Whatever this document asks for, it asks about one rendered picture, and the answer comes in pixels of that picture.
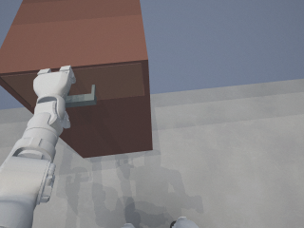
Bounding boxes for drawer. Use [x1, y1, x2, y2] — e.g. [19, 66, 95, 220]
[0, 63, 143, 106]

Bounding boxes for robot left upper arm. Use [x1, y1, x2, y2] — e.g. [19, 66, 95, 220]
[0, 156, 56, 228]

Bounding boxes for handle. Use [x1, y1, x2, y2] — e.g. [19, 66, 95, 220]
[65, 85, 97, 108]

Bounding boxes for robot left forearm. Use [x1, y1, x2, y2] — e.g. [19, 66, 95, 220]
[0, 93, 66, 177]

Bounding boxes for cabinet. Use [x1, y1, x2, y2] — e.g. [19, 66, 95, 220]
[0, 0, 153, 159]

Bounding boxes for robot right shin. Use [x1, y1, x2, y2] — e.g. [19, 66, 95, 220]
[175, 217, 187, 224]

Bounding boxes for left robot hand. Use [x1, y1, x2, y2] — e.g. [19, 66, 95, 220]
[33, 66, 76, 129]

